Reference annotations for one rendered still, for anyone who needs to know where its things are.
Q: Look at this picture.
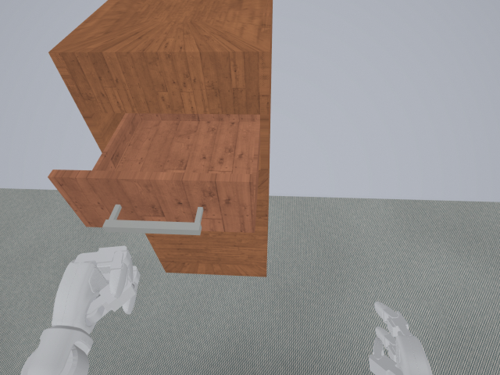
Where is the handle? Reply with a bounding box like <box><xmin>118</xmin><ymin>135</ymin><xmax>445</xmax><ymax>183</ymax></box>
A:
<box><xmin>102</xmin><ymin>205</ymin><xmax>203</xmax><ymax>235</ymax></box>

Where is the drawer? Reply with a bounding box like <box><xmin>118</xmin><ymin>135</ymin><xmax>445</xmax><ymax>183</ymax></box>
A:
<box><xmin>48</xmin><ymin>113</ymin><xmax>260</xmax><ymax>233</ymax></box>

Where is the left robot forearm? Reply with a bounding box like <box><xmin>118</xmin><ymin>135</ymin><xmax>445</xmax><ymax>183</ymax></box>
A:
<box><xmin>20</xmin><ymin>326</ymin><xmax>93</xmax><ymax>375</ymax></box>

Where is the left robot hand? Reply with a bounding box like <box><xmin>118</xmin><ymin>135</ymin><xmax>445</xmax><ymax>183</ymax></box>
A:
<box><xmin>52</xmin><ymin>246</ymin><xmax>140</xmax><ymax>334</ymax></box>

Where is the right robot hand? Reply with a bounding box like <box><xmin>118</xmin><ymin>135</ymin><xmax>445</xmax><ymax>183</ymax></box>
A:
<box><xmin>369</xmin><ymin>302</ymin><xmax>433</xmax><ymax>375</ymax></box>

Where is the cabinet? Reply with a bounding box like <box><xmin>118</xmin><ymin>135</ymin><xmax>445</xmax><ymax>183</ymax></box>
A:
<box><xmin>48</xmin><ymin>0</ymin><xmax>273</xmax><ymax>277</ymax></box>

